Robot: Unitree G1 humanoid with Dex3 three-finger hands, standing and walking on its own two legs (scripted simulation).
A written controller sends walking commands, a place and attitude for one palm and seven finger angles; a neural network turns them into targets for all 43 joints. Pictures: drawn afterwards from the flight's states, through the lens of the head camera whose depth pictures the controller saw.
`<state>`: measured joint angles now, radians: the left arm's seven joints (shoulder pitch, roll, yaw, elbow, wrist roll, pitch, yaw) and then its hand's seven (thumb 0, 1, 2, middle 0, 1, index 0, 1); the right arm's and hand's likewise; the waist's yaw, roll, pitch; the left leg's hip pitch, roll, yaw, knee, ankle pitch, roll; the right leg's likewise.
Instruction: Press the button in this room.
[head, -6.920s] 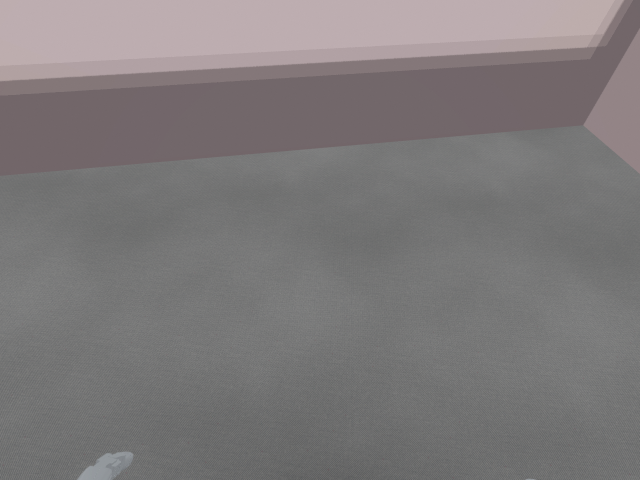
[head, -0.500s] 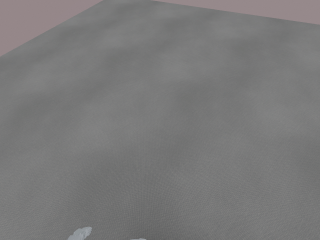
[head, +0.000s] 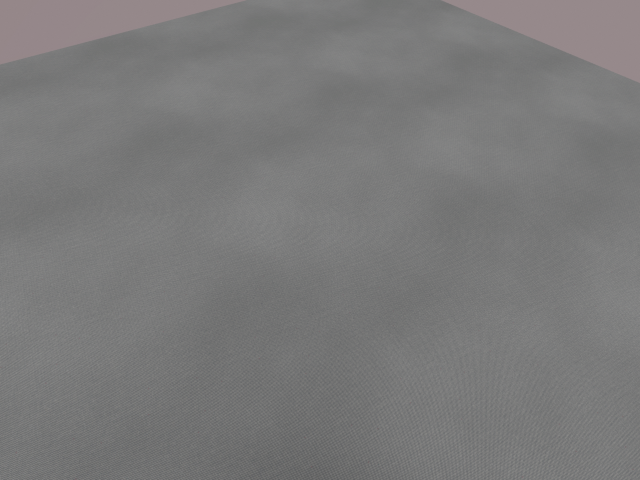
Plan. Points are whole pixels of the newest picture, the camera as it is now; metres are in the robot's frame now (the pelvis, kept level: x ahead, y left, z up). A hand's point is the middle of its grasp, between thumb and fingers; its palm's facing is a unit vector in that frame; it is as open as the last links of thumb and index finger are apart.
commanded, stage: turn or walk to find it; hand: left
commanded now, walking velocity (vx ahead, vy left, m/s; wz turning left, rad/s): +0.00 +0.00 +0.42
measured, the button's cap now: out of the picture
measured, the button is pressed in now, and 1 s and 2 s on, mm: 0 0 0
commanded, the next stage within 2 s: none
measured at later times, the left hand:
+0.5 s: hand out of the picture +0.06 +0.19 -0.14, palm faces +0.18 -0.94 -0.28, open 7.4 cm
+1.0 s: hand out of the picture -0.14 +0.19 -0.18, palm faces +0.47 -0.85 -0.23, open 7.4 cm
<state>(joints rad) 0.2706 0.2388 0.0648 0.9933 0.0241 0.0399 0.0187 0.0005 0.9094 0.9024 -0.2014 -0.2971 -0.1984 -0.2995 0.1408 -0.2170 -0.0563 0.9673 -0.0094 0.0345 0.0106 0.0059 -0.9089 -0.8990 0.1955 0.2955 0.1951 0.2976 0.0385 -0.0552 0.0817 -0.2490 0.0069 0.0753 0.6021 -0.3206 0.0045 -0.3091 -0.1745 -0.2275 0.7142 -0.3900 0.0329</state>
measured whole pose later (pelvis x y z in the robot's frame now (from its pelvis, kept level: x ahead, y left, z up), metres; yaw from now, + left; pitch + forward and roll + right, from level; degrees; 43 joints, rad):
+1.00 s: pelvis -0.07 -0.01 +0.00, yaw +25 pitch -2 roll +0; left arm 0.26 0.24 0.06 0.98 0.02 0.04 0.02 0.00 0.91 0.90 -0.20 -0.30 -0.20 -0.30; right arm 0.15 -0.22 -0.06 0.97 -0.01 0.03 0.01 0.01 -0.91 -0.90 0.20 0.30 0.20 0.30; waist 0.03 -0.06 0.09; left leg -0.26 0.01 0.07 0.62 -0.31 0.00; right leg -0.30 -0.17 -0.21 0.75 -0.43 0.04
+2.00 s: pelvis -0.15 -0.06 +0.00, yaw +50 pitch -1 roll +0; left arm 0.25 0.24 0.07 0.99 0.02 0.06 0.02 0.00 0.91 0.90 -0.20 -0.30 -0.20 -0.30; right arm 0.15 -0.21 -0.05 0.97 -0.01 0.03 0.01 0.01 -0.91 -0.90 0.20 0.30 0.20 0.30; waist 0.03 -0.06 0.08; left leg -0.25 0.01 0.06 0.60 -0.33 0.02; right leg -0.36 -0.15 -0.17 0.84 -0.49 0.05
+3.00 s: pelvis -0.20 -0.12 +0.01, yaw +75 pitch -1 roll -1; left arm 0.24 0.26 0.07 1.01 0.02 0.08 0.02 0.00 0.91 0.90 -0.20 -0.30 -0.20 -0.30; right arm 0.16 -0.19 -0.04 0.96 -0.02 0.02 0.00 0.00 -0.91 -0.90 0.20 0.30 0.20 0.30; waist 0.03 -0.05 0.07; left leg -0.24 0.01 0.05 0.57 -0.32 0.04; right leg -0.42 -0.11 -0.12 1.00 -0.48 0.06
